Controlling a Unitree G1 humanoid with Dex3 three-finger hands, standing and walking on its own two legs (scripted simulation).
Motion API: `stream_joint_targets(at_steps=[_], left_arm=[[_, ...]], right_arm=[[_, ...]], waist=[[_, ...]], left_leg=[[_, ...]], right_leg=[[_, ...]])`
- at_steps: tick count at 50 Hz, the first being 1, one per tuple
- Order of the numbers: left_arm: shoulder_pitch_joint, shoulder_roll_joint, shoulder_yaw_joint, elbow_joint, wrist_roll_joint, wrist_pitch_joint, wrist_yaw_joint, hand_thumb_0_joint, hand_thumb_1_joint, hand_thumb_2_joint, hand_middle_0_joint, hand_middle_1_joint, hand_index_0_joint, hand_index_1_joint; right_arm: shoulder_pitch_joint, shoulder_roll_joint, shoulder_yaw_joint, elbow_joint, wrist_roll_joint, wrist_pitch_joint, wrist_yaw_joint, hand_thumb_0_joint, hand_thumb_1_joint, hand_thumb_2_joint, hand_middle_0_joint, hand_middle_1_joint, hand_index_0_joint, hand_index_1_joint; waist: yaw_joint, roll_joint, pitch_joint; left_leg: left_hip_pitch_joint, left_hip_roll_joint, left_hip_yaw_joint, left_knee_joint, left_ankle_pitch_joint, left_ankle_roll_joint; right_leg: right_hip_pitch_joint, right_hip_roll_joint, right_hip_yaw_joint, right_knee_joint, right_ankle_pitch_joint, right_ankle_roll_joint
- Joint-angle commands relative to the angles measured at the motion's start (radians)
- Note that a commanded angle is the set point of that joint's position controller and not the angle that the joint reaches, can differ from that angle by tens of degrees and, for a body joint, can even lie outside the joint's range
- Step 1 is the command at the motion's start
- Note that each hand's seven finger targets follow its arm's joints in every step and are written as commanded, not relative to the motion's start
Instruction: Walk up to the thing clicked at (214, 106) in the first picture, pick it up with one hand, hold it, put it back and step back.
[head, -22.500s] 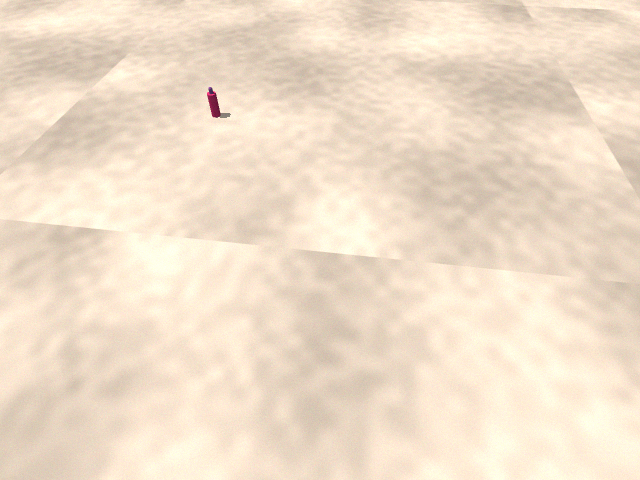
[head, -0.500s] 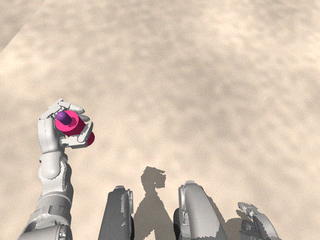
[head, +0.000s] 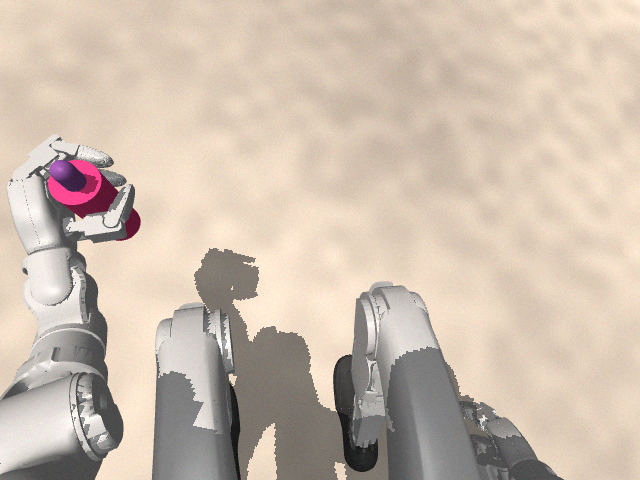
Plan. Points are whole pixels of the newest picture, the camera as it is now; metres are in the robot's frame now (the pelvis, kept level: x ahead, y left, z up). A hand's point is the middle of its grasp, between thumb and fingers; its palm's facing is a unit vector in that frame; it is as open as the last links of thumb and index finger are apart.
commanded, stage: crouch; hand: left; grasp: from the side
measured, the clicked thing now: (95, 200) +0.45 +0.24 -0.06
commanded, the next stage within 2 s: lower in 0.76 s
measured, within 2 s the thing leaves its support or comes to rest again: neither
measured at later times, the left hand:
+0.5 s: hand (119, 214) +0.47 +0.24 -0.14, palm faces +0.23 -0.97 -0.03, open 6.9 cm
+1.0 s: hand (129, 223) +0.47 +0.24 -0.20, palm faces +0.24 -0.97 -0.03, open 6.9 cm
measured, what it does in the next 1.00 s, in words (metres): lowers itself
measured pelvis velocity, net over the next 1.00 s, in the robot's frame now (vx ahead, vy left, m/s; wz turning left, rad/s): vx -0.01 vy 0.01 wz -0.12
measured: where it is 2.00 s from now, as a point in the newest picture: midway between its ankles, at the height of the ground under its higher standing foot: (291, 446)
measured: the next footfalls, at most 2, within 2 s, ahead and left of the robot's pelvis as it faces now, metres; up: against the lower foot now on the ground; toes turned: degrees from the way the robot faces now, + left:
none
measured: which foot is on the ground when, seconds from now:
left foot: down 0.00-1.00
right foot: down 0.00-1.00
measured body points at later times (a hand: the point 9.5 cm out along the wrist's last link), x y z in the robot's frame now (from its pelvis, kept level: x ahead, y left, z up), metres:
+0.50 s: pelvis +0.00 +0.01 -0.07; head +0.22 +0.08 +0.31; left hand +0.45 +0.29 -0.14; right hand +0.08 -0.27 -0.17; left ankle +0.09 +0.13 -0.35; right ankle +0.11 -0.12 -0.35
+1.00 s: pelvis -0.01 +0.01 -0.09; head +0.24 +0.10 +0.28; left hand +0.46 +0.29 -0.19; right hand +0.07 -0.27 -0.17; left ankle +0.09 +0.13 -0.35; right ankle +0.11 -0.12 -0.35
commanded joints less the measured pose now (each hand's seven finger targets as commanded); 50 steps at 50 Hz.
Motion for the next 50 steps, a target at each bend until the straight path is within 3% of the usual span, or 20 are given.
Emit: stream_joint_targets(at_steps=[1, 2, 4, 5, 7, 9, 13, 16, 18, 20, 24, 26, 29, 31, 32, 39, 43, 45, 47, 50], left_arm=[[-0.368, 0.271, 0.060, -0.193, -0.021, -0.090, 0.009, 0.000, 0.397, 1.272, -1.286, -1.362, -1.281, -1.375], [-0.386, 0.264, 0.045, -0.199, -0.015, -0.089, 0.008, 0.000, 0.401, 1.275, -1.279, -1.359, -1.274, -1.372], [-0.365, 0.291, 0.071, -0.206, -0.016, -0.090, 0.006, 0.000, 0.407, 1.278, -1.291, -1.367, -1.286, -1.381], [-0.381, 0.261, 0.036, -0.199, -0.010, -0.088, 0.001, 0.000, 0.388, 1.272, -1.285, -1.366, -1.282, -1.378], [-0.340, 0.278, 0.061, -0.156, -0.015, -0.081, -0.008, 0.000, 0.440, 1.277, -1.295, -1.368, -1.292, -1.378], [-0.386, 0.311, 0.066, -0.206, -0.012, -0.090, -0.007, 0.000, 0.444, 1.261, -1.270, -1.345, -1.268, -1.355], [-0.335, 0.300, 0.081, -0.162, -0.021, -0.092, -0.007, 0.000, 0.480, 1.276, -1.269, -1.353, -1.270, -1.359], [-0.365, 0.342, 0.093, -0.223, -0.015, -0.104, -0.009, 0.000, 0.494, 1.279, -1.281, -1.360, -1.282, -1.366], [-0.346, 0.329, 0.075, -0.202, -0.010, -0.101, -0.013, 0.000, 0.489, 1.277, -1.267, -1.350, -1.267, -1.357], [-0.317, 0.347, 0.101, -0.182, -0.014, -0.103, -0.008, 0.000, 0.485, 1.279, -1.281, -1.355, -1.280, -1.363], [-0.318, 0.376, 0.099, -0.195, -0.011, -0.112, -0.005, 0.000, 0.490, 1.280, -1.274, -1.354, -1.274, -1.360], [-0.339, 0.356, 0.079, -0.205, -0.011, -0.117, -0.008, 0.000, 0.487, 1.291, -1.281, -1.364, -1.281, -1.371], [-0.330, 0.389, 0.094, -0.201, -0.015, -0.120, -0.006, 0.000, 0.492, 1.290, -1.283, -1.361, -1.282, -1.369], [-0.331, 0.363, 0.069, -0.197, -0.019, -0.123, -0.010, 0.000, 0.469, 1.273, -1.295, -1.366, -1.296, -1.372], [-0.314, 0.373, 0.091, -0.194, -0.023, -0.123, -0.007, 0.000, 0.460, 1.282, -1.302, -1.373, -1.303, -1.379], [-0.285, 0.407, 0.093, -0.192, -0.011, -0.131, 0.010, 0.000, 0.493, 1.279, -1.303, -1.363, -1.302, -1.370], [-0.319, 0.415, 0.087, -0.211, -0.018, -0.145, 0.008, 0.000, 0.491, 1.273, -1.305, -1.366, -1.308, -1.369], [-0.276, 0.420, 0.103, -0.165, -0.017, -0.143, 0.019, 0.000, 0.415, 1.262, -1.332, -1.405, -1.336, -1.408], [-0.252, 0.399, 0.103, -0.100, -0.023, -0.149, 0.033, 0.000, 0.406, 1.276, -1.325, -1.412, -1.330, -1.414], [-0.258, 0.445, 0.116, -0.069, -0.024, -0.177, 0.043, 0.000, 0.398, 1.277, -1.320, -1.409, -1.325, -1.412]], right_arm=[[0.122, -0.223, -0.057, -0.048, -0.002, -0.012, -0.013, 0.000, -0.917, -0.911, 0.199, 0.300, 0.200, 0.300], [0.128, -0.224, -0.051, -0.048, -0.006, -0.009, -0.011, 0.000, -0.917, -0.912, 0.199, 0.300, 0.200, 0.300], [0.123, -0.232, -0.046, -0.049, -0.009, -0.003, -0.012, 0.000, -0.918, -0.911, 0.199, 0.300, 0.200, 0.300], [0.122, -0.231, -0.042, -0.052, -0.011, -0.002, -0.010, 0.000, -0.916, -0.911, 0.199, 0.300, 0.200, 0.300], [0.124, -0.250, -0.035, -0.044, -0.012, 0.000, -0.011, 0.000, -0.918, -0.911, 0.199, 0.300, 0.200, 0.300], [0.120, -0.260, -0.023, -0.052, -0.018, 0.005, -0.008, 0.000, -0.917, -0.911, 0.199, 0.300, 0.200, 0.300], [0.111, -0.269, -0.005, -0.049, -0.030, 0.009, -0.004, 0.000, -0.912, -0.909, 0.200, 0.300, 0.200, 0.300], [0.111, -0.284, 0.004, -0.054, -0.041, 0.015, -0.001, 0.000, -0.912, -0.909, 0.199, 0.300, 0.200, 0.300], [0.106, -0.290, 0.013, -0.055, -0.046, 0.018, 0.002, 0.000, -0.913, -0.910, 0.199, 0.300, 0.200, 0.300], [0.110, -0.297, 0.021, -0.053, -0.053, 0.022, 0.005, 0.000, -0.915, -0.910, 0.200, 0.300, 0.200, 0.300], [0.091, -0.308, 0.034, -0.056, -0.063, 0.028, 0.010, 0.000, -0.914, -0.910, 0.200, 0.300, 0.200, 0.300], [0.087, -0.311, 0.044, -0.059, -0.071, 0.032, 0.014, 0.000, -0.910, -0.909, 0.200, 0.300, 0.200, 0.300], [0.085, -0.325, 0.054, -0.059, -0.075, 0.034, 0.016, 0.000, -0.911, -0.910, 0.200, 0.300, 0.200, 0.300], [0.075, -0.324, 0.062, -0.061, -0.080, 0.035, 0.019, 0.000, -0.919, -0.911, 0.200, 0.300, 0.200, 0.300], [0.075, -0.333, 0.065, -0.070, -0.083, 0.037, 0.019, 0.000, -0.917, -0.910, 0.200, 0.300, 0.200, 0.300], [0.059, -0.346, 0.087, -0.077, -0.096, 0.050, 0.025, 0.000, -0.911, -0.908, 0.200, 0.300, 0.200, 0.300], [0.033, -0.366, 0.099, -0.086, -0.102, 0.051, 0.024, 0.000, -0.914, -0.908, 0.200, 0.300, 0.200, 0.300], [0.031, -0.367, 0.106, -0.086, -0.105, 0.052, 0.026, 0.000, -0.923, -0.910, 0.199, 0.300, 0.199, 0.300], [0.026, -0.372, 0.126, -0.090, -0.113, 0.052, 0.032, 0.000, -0.920, -0.909, 0.199, 0.300, 0.199, 0.300], [0.008, -0.376, 0.151, -0.099, -0.122, 0.052, 0.032, 0.000, -0.914, -0.907, 0.199, 0.300, 0.199, 0.300]], waist=[[0.002, 0.180, -0.664], [-0.014, 0.190, -0.656], [-0.001, 0.182, -0.667], [-0.021, 0.206, -0.647], [-0.022, 0.194, -0.610], [-0.028, 0.244, -0.622], [-0.039, 0.215, -0.553], [-0.046, 0.258, -0.599], [-0.054, 0.280, -0.571], [-0.055, 0.254, -0.563], [-0.058, 0.274, -0.546], [-0.081, 0.289, -0.521], [-0.080, 0.292, -0.525], [-0.091, 0.288, -0.508], [-0.093, 0.284, -0.509], [-0.096, 0.312, -0.480], [-0.118, 0.346, -0.443], [-0.112, 0.328, -0.436], [-0.137, 0.299, -0.397], [-0.144, 0.256, -0.381]], left_leg=[[0.345, -0.028, 0.060, -0.228, 0.043, 0.034], [0.330, -0.026, 0.058, -0.213, 0.043, 0.035], [0.311, -0.027, 0.056, -0.194, 0.055, 0.034], [0.304, -0.025, 0.052, -0.191, 0.047, 0.032], [0.294, -0.022, 0.039, -0.171, 0.062, 0.029], [0.309, -0.020, 0.025, -0.164, 0.076, 0.024], [0.249, -0.020, 0.020, -0.120, 0.056, 0.029], [0.289, -0.015, 0.006, -0.098, 0.102, 0.022], [0.285, -0.013, 0.001, -0.089, 0.124, 0.019], [0.265, -0.012, -0.004, -0.067, 0.139, 0.020], [0.250, -0.009, -0.009, -0.046, 0.116, 0.021], [0.246, -0.008, -0.015, -0.040, 0.107, 0.019], [0.251, -0.006, -0.025, -0.025, 0.120, 0.018], [0.236, -0.004, -0.028, -0.010, 0.128, 0.019], [0.255, -0.004, -0.037, -0.015, 0.138, 0.016], [0.239, 0.000, -0.051, -0.004, 0.124, 0.014], [0.285, 0.006, -0.071, -0.006, 0.128, 0.007], [0.266, 0.006, -0.070, 0.005, 0.130, 0.008], [0.242, 0.006, -0.079, 0.017, 0.132, 0.009], [0.196, 0.007, -0.078, 0.044, 0.113, 0.019]], right_leg=[[0.353, 0.041, -0.036, -0.206, 0.070, -0.024], [0.356, 0.042, -0.040, -0.193, 0.073, -0.023], [0.349, 0.044, -0.046, -0.170, 0.083, -0.023], [0.325, 0.044, -0.053, -0.159, 0.081, -0.025], [0.288, 0.047, -0.066, -0.130, 0.093, -0.026], [0.275, 0.044, -0.075, -0.100, 0.112, -0.029], [0.260, 0.050, -0.086, -0.085, 0.103, -0.023], [0.256, 0.051, -0.094, -0.055, 0.142, -0.025], [0.247, 0.051, -0.100, -0.037, 0.163, -0.027], [0.258, 0.056, -0.106, -0.031, 0.178, -0.024], [0.248, 0.059, -0.111, -0.016, 0.163, -0.023], [0.239, 0.059, -0.120, -0.012, 0.161, -0.022], [0.242, 0.062, -0.126, 0.001, 0.172, -0.023], [0.237, 0.064, -0.128, 0.009, 0.181, -0.022], [0.235, 0.062, -0.137, 0.008, 0.187, -0.021], [0.240, 0.065, -0.151, 0.025, 0.178, -0.022], [0.188, 0.061, -0.164, 0.040, 0.185, -0.024], [0.203, 0.065, -0.163, 0.041, 0.186, -0.024], [0.220, 0.067, -0.174, 0.041, 0.196, -0.019], [0.254, 0.074, -0.174, 0.030, 0.184, -0.013]])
